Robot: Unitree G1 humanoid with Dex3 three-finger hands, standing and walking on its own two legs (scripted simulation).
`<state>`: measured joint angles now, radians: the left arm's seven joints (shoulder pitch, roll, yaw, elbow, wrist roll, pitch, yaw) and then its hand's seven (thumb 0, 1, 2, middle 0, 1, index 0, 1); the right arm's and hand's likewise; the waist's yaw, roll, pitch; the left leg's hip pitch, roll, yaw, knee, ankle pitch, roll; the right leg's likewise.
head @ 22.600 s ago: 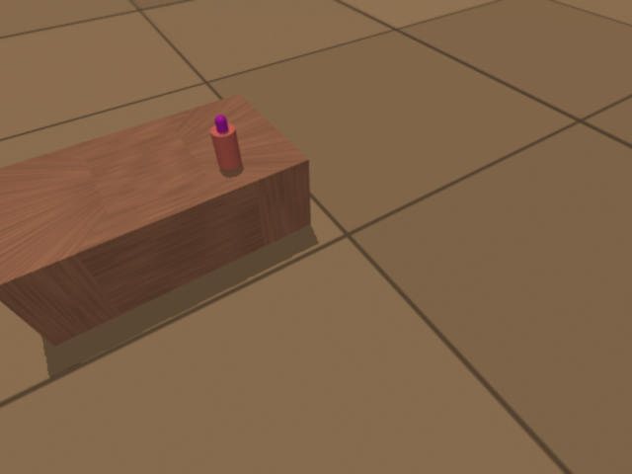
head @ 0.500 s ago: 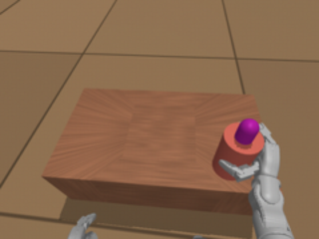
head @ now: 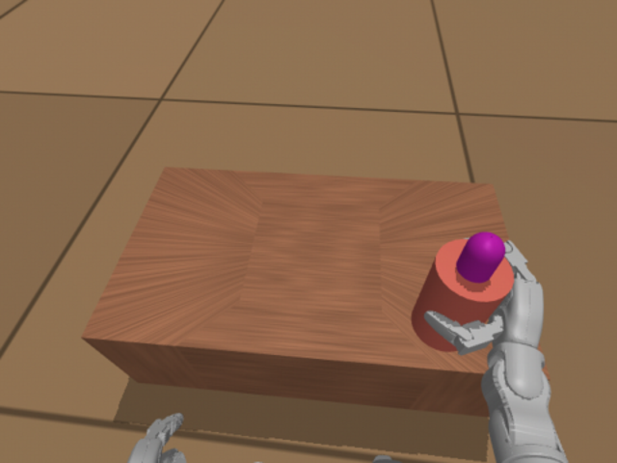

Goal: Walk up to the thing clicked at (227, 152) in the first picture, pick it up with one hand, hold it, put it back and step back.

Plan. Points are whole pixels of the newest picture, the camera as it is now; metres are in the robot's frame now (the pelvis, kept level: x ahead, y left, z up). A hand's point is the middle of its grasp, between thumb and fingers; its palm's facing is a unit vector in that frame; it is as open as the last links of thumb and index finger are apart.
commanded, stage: hold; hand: right
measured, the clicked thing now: (462, 287) +0.33 -0.17 +0.06
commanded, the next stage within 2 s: crouch in 1.38 s
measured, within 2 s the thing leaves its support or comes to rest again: neither
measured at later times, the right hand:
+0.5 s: hand (464, 294) +0.33 -0.17 +0.05, palm faces +0.24 +0.97 +0.00, open 11.9 cm
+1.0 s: hand (463, 293) +0.33 -0.17 +0.05, palm faces +0.25 +0.97 +0.00, open 11.9 cm
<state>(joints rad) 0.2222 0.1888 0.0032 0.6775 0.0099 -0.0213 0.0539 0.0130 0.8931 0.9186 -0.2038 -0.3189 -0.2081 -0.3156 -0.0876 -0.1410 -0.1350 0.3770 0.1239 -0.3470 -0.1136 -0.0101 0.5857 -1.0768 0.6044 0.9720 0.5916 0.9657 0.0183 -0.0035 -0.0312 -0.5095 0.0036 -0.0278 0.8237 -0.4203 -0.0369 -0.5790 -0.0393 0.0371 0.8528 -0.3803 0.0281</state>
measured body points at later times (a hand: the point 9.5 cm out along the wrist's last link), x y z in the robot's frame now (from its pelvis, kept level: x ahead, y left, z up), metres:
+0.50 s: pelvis +0.00 +0.00 +0.00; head +0.04 -0.01 +0.45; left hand +0.13 +0.24 -0.11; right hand +0.31 -0.22 +0.05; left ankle +0.00 +0.14 -0.70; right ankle +0.03 -0.13 -0.70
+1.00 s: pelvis +0.00 +0.00 +0.00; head +0.04 -0.01 +0.45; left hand +0.13 +0.24 -0.11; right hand +0.31 -0.22 +0.05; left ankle +0.00 +0.14 -0.70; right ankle +0.03 -0.13 -0.70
